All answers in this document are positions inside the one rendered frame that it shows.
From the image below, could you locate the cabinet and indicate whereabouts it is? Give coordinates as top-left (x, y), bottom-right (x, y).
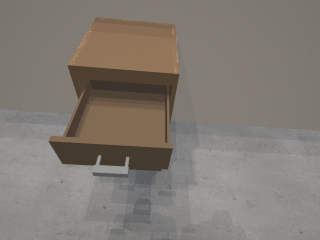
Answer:
top-left (67, 17), bottom-right (180, 171)

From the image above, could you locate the drawer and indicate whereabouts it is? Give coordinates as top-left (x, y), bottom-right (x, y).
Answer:
top-left (48, 79), bottom-right (173, 170)

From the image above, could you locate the handle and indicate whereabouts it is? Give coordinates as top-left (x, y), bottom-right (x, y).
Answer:
top-left (92, 155), bottom-right (130, 178)

